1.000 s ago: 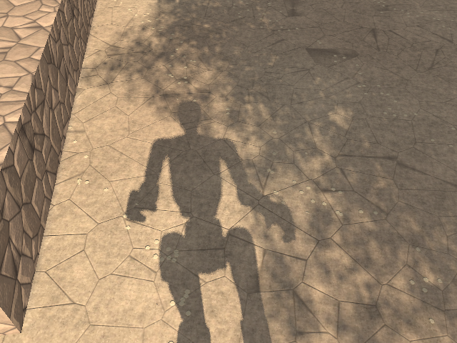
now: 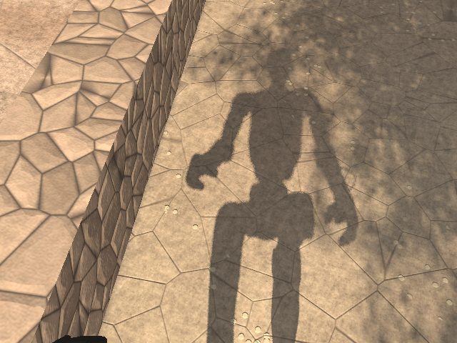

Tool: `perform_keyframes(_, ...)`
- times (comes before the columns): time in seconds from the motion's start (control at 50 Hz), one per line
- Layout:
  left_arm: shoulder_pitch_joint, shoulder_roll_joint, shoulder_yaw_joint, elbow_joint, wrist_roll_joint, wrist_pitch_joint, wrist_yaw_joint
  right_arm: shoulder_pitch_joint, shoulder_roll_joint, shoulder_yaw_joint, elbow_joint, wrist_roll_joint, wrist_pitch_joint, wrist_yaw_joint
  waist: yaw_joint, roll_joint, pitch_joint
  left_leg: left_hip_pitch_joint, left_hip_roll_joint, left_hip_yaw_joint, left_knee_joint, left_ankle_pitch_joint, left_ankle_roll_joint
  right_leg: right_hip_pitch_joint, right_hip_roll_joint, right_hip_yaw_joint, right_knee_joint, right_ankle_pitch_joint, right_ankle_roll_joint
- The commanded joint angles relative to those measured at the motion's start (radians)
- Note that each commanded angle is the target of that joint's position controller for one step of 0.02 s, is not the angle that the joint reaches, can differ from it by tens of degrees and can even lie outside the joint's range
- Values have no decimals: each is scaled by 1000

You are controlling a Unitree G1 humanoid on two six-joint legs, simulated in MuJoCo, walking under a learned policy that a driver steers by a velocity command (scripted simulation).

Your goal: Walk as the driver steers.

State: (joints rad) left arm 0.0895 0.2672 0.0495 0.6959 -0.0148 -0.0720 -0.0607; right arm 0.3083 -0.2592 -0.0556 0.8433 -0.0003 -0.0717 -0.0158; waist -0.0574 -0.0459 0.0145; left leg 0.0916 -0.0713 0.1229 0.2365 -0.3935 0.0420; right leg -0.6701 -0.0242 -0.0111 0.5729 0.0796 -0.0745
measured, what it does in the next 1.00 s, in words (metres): walks ahead, turning right: right foot, then left foot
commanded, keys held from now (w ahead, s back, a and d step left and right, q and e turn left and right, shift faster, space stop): w+e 1.00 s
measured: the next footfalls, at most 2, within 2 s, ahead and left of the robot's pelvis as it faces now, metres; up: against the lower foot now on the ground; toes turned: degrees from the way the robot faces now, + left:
right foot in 0.06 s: +0.22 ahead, -0.08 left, +0.00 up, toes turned -2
left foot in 0.52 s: +0.51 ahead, +0.07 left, +0.00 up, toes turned -24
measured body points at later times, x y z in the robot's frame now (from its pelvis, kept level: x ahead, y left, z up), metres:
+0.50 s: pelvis +0.30 +0.00 +0.01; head +0.33 -0.02 +0.46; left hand +0.43 +0.27 -0.10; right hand +0.46 -0.30 -0.06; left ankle +0.47 +0.09 -0.72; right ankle +0.18 -0.08 -0.72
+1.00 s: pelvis +0.54 -0.10 +0.00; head +0.58 -0.12 +0.45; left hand +0.87 -0.06 -0.06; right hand +0.37 -0.34 -0.12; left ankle +0.47 +0.09 -0.72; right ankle +0.61 -0.29 -0.70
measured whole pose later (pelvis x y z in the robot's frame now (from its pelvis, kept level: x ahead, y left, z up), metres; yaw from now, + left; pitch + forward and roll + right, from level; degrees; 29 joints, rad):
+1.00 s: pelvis +0.54 -0.10 +0.00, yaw -36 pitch +2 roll +2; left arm 0.06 0.27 0.06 0.56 -0.02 -0.02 -0.05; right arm 0.35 -0.31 -0.07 0.85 0.02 -0.06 -0.02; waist -0.10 -0.03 0.05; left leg 0.10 0.02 0.21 0.28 -0.41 -0.03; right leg -0.62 -0.05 -0.03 0.65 -0.08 -0.05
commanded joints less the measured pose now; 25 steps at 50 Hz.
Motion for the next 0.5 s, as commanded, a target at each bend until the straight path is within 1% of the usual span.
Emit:
perform_keyframes(0.02,17,121,37,-86,4,-9,-19,-22,-196,-45,-52,-1,16,-25,74,150,-56,44,298,-14,215,1213,54,120,78,-76,26,-178,-56)
perform_keyframes(0.04,148,160,56,-59,1,-5,-13,-38,-207,-47,-62,0,26,-31,145,143,-122,0,283,-3,391,1270,40,290,108,-81,4,-189,-86)
perform_keyframes(0.06,310,214,78,-28,3,1,2,-58,-204,-40,-83,-2,25,-35,235,71,-208,-191,245,9,663,1075,10,589,52,38,-40,-109,-136)
perform_keyframes(0.08,351,321,101,-24,-7,0,10,92,-56,9,-122,-34,1,-6,135,-204,-362,-690,50,-39,1108,138,-67,1055,-226,566,-37,-233,-355)
perform_keyframes(0.1,384,242,80,-38,-10,5,23,38,-116,8,-108,-21,-42,20,194,-132,-492,-841,-17,-238,1248,-159,-58,1164,-291,874,-213,-370,-401)
perform_keyframes(0.12,326,210,69,-49,2,6,35,-68,-166,-8,-147,20,-68,34,203,-64,-343,-931,50,-272,1232,-69,-35,1074,-260,734,-244,-371,-325)
perform_keyframes(0.14,246,191,63,-72,4,6,41,-126,-153,2,-170,19,-79,31,163,50,-223,-912,93,-258,1136,6,-28,898,-223,620,-254,-281,-282)
perform_keyframes(0.16,190,166,54,-86,4,2,43,-140,-148,-2,-169,0,-79,25,118,108,-141,-858,120,-243,1040,31,-39,738,-190,538,-271,-148,-265)
perform_keyframes(0.18,163,144,45,-96,10,0,46,-130,-155,-9,-174,-12,-70,19,80,86,-113,-779,144,-243,982,53,-49,633,-157,480,-300,-71,-257)
perform_keyframes(0.2,144,136,42,-105,11,0,45,-115,-151,-11,-179,-15,-58,16,57,61,-93,-737,151,-237,938,59,-60,565,-133,452,-321,-49,-256)
perform_keyframes(0.22,138,137,42,-104,9,-2,46,-97,-139,-10,-175,-15,-47,12,43,43,-77,-721,158,-224,892,66,-74,516,-121,423,-333,-18,-256)
perform_keyframes(0.24,145,144,43,-100,5,-4,48,-95,-127,-7,-175,-18,-37,10,39,33,-66,-706,159,-205,847,80,-89,468,-109,387,-338,15,-251)
perform_keyframes(0.26,157,155,46,-94,1,-1,52,-113,-115,-5,-182,-18,-31,8,41,30,-54,-697,154,-190,782,114,-104,427,-93,356,-337,35,-243)
perform_keyframes(0.3,180,175,52,-82,-3,8,63,-191,-90,6,-197,-17,-27,7,69,6,-33,-656,134,-172,614,246,-120,369,-48,296,-326,20,-205)
perform_keyframes(0.34,212,180,53,-66,-8,17,69,-269,-77,11,-211,-12,-30,12,106,-25,-32,-588,99,-166,457,390,-121,343,-17,281,-307,-59,-166)
perform_keyframes(0.36,230,183,54,-59,-7,20,69,-297,-82,10,-217,-6,-32,16,122,-36,-36,-560,82,-168,407,437,-122,344,-18,298,-300,-105,-154)
perform_keyframes(0.4,257,187,55,-48,-9,23,67,-331,-106,3,-230,1,-39,22,136,-50,-35,-537,62,-187,343,445,-117,379,-38,357,-274,-182,-145)
perform_keyframes(0.44,266,176,53,-43,-11,25,67,-342,-135,-10,-236,6,-49,25,131,-60,-33,-524,55,-216,277,390,-101,449,-59,431,-223,-241,-134)
perform_keyframes(0.46,262,173,54,-42,-9,26,68,-331,-150,-17,-235,9,-55,26,119,-75,-31,-504,54,-220,261,352,-87,472,-70,463,-193,-242,-128)
perform_keyframes(0.48,260,165,54,-40,-7,30,69,-293,-165,-28,-226,13,-61,24,97,-89,-36,-455,56,-216,232,326,-71,486,-72,481,-158,-232,-117)
perform_keyframes(0.5,256,148,49,-42,-7,31,69,-229,-177,-39,-211,10,-66,20,61,-99,-52,-367,67,-203,189,336,-47,478,-53,470,-106,-217,-94)
Keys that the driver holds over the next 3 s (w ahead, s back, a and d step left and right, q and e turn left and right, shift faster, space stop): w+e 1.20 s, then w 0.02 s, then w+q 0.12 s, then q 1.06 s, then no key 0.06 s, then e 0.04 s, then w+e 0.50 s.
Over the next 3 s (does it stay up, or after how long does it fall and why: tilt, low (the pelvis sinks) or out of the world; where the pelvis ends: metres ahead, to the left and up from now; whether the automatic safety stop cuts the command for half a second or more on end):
stays up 0.96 -0.44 0.00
